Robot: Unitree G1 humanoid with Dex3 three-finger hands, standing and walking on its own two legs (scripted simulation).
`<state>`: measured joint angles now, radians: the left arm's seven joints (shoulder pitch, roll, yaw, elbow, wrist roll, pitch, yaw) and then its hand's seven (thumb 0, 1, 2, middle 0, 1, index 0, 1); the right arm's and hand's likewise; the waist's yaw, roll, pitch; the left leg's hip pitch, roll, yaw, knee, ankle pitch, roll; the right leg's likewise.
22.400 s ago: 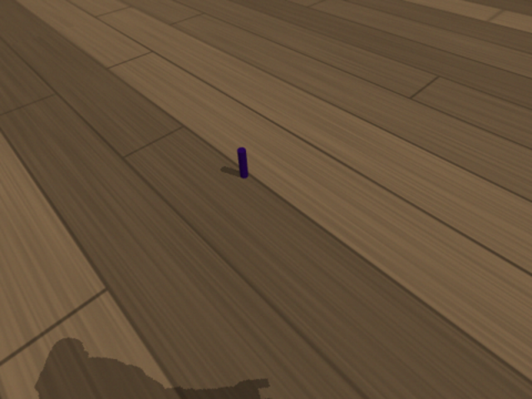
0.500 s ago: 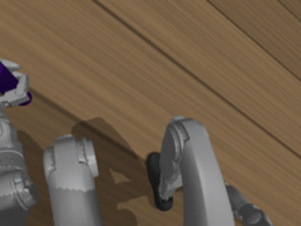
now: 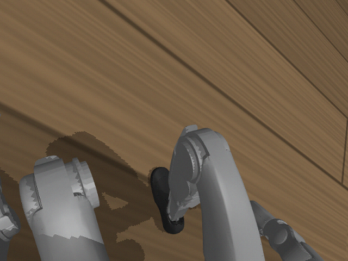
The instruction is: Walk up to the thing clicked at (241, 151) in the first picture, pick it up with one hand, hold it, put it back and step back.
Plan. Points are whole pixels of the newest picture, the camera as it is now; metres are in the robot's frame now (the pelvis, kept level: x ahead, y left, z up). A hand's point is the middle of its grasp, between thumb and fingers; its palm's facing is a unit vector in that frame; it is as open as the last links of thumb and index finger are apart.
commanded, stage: lower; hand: left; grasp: from the side
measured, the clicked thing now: out of the picture +0.45 +0.30 -0.17
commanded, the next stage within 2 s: loosen in 0.72 s
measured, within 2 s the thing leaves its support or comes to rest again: rests again in 0.62 s
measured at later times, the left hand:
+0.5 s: hand out of the picture +0.45 +0.28 -0.17, palm faces +0.37 -0.93 -0.01, open 5.6 cm
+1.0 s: hand out of the picture +0.45 +0.28 -0.18, palm faces +0.38 -0.93 +0.00, open 5.8 cm
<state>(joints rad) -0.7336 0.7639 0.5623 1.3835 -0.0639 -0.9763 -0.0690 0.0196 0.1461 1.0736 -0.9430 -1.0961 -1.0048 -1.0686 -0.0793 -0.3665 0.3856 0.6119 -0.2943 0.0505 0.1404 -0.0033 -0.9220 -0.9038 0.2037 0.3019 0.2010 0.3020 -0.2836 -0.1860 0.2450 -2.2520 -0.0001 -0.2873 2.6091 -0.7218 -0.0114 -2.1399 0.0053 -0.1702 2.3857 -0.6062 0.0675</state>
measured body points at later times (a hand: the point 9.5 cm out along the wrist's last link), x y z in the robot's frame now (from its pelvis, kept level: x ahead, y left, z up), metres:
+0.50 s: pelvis +0.00 +0.00 +0.00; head +0.25 +0.17 +0.33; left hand +0.43 +0.33 -0.17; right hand +0.14 -0.26 -0.05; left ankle +0.07 +0.12 -0.26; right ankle +0.14 -0.13 -0.26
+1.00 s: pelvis -0.01 +0.01 +0.00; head +0.25 +0.18 +0.32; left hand +0.43 +0.33 -0.18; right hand +0.14 -0.25 -0.04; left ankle +0.07 +0.12 -0.26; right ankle +0.14 -0.13 -0.26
